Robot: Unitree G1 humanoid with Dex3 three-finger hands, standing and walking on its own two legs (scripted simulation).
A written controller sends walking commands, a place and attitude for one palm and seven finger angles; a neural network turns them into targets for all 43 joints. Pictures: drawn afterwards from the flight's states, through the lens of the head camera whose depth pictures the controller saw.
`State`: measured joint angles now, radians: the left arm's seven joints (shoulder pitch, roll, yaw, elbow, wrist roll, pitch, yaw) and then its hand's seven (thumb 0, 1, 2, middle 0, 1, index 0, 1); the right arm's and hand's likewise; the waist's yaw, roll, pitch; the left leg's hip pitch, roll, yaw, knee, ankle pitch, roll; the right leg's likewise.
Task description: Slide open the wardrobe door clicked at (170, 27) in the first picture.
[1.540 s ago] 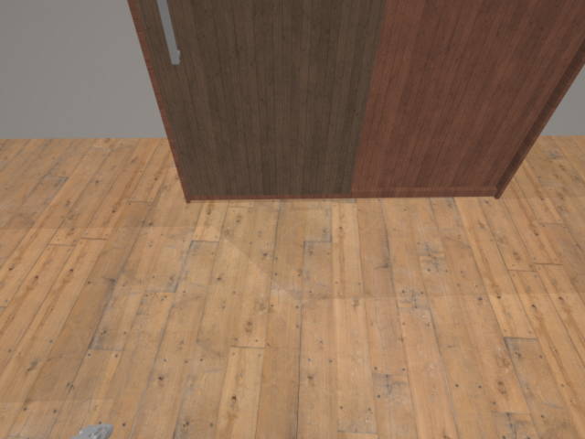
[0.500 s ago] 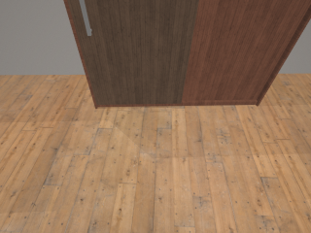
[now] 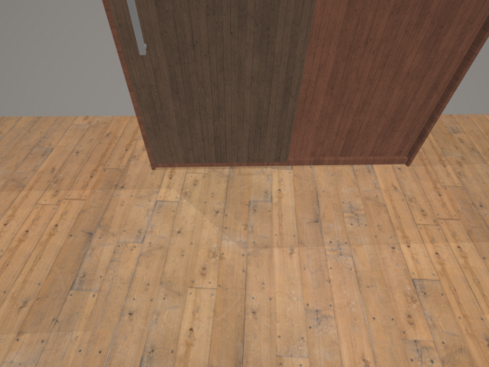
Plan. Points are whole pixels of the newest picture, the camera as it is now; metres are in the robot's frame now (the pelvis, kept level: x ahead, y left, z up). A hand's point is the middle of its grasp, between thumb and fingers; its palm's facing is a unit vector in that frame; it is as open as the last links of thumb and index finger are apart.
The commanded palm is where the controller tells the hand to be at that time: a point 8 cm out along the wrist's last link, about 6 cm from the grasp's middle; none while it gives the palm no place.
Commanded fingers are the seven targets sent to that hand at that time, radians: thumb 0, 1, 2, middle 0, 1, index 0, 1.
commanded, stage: walk to a spot facing it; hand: left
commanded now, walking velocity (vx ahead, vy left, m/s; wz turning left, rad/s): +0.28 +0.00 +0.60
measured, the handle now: (136, 15) +1.23 +0.48 +0.07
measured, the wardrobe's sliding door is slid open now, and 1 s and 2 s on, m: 0.00 0.00 0.00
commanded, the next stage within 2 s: turn to face it in 1.28 s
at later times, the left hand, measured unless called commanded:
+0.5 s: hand out of the picture +0.05 +0.26 -0.19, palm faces +0.23 -0.96 -0.18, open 7.4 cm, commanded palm none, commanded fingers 0.00 0.90 0.90 -0.20 -0.30 -0.20 -0.30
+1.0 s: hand (129, 293) +0.29 +0.27 -0.17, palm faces +0.48 -0.85 -0.21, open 7.3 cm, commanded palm none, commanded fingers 0.00 0.90 0.90 -0.20 -0.30 -0.20 -0.30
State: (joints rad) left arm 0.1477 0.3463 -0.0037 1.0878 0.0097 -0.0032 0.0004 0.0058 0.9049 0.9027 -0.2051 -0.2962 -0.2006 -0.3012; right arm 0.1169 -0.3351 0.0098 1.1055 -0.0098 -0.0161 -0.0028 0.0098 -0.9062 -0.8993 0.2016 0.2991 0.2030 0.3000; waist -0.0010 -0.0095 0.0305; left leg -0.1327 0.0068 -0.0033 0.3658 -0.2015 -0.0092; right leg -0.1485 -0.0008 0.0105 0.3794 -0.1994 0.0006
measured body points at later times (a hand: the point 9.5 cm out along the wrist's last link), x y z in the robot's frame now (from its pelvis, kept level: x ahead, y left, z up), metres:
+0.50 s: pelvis +0.09 +0.06 -0.01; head +0.10 +0.09 +0.44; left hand +0.04 +0.31 -0.18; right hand +0.10 -0.17 -0.15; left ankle +0.05 +0.14 -0.75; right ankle +0.08 -0.09 -0.66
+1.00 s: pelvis +0.31 +0.07 -0.01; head +0.33 +0.07 +0.44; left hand +0.27 +0.31 -0.15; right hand +0.46 -0.15 -0.16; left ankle +0.24 +0.17 -0.65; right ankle +0.36 -0.02 -0.75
